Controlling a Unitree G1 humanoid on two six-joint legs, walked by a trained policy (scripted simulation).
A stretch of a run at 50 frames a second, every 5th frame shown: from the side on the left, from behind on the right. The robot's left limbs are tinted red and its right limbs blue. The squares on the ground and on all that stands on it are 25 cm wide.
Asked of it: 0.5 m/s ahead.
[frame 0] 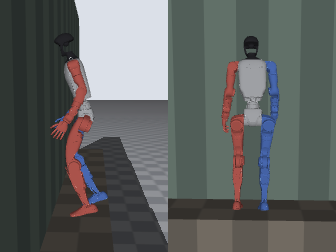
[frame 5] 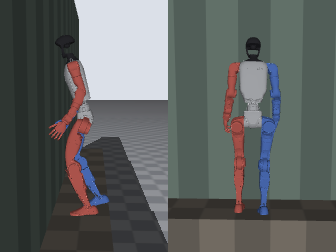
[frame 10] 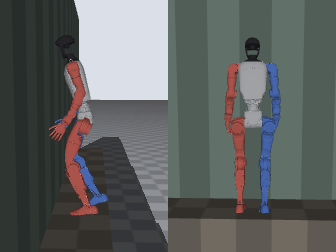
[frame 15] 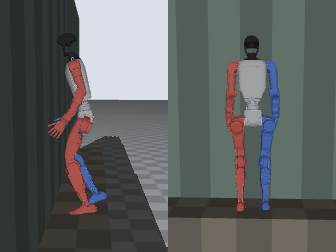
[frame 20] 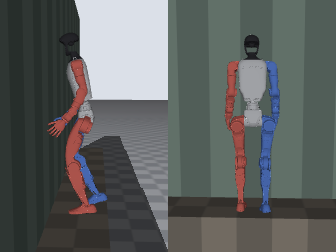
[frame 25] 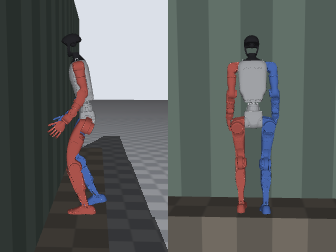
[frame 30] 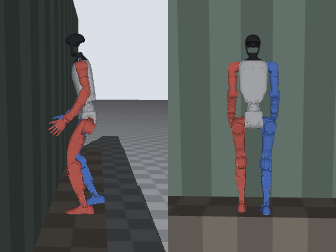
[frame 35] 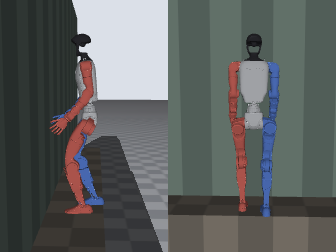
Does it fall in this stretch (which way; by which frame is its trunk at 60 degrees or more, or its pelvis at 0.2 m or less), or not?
no
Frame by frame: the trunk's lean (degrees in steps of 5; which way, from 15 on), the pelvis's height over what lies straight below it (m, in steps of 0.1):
0: 20 forward, 0.8
5: 15 forward, 0.8
10: 15 forward, 0.8
15: 15 forward, 0.8
20: 15 forward, 0.8
25: 15 forward, 0.8
30: 10, 0.8
35: 5, 0.8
